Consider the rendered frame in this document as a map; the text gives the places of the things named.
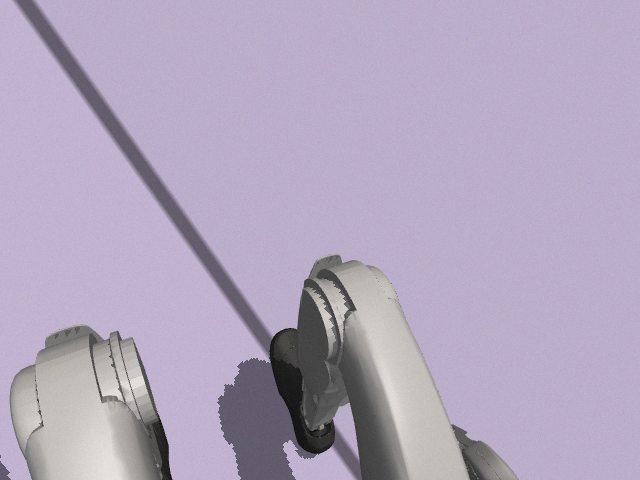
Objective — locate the right robot foot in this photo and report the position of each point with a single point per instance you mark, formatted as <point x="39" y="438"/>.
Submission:
<point x="288" y="377"/>

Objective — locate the left robot foot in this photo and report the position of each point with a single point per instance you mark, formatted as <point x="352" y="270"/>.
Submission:
<point x="163" y="448"/>

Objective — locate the right robot hand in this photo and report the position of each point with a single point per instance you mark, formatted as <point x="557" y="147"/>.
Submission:
<point x="481" y="461"/>

